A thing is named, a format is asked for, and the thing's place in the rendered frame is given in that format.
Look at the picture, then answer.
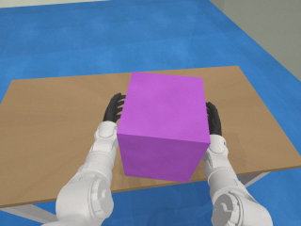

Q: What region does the table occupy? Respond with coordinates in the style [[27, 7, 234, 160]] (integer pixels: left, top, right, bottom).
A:
[[0, 65, 301, 224]]

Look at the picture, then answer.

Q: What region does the robot right hand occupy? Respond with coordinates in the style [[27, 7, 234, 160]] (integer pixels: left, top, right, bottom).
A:
[[205, 102, 222, 137]]

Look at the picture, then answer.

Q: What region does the robot right upper arm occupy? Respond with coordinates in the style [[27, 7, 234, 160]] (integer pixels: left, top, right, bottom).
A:
[[211, 192, 273, 226]]

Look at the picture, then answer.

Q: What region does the robot left upper arm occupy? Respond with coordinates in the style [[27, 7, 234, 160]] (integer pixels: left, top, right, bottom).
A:
[[40, 177, 114, 226]]

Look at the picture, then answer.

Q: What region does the robot left forearm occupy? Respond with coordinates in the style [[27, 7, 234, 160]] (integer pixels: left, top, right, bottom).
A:
[[55, 121, 119, 217]]

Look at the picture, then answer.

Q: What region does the carton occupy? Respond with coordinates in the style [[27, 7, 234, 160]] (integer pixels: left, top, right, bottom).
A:
[[117, 72, 211, 183]]

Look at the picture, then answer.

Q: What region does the robot right forearm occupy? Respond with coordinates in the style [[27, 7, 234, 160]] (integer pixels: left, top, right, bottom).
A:
[[202, 134, 259, 205]]

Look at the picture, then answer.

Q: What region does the robot left hand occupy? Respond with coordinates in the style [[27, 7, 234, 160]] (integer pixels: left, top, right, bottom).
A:
[[103, 93, 126, 123]]

